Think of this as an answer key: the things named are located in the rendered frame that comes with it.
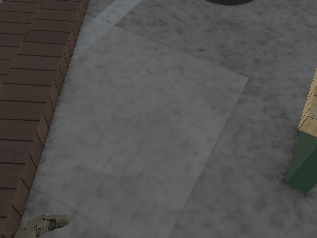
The robot left hand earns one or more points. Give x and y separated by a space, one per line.
41 224

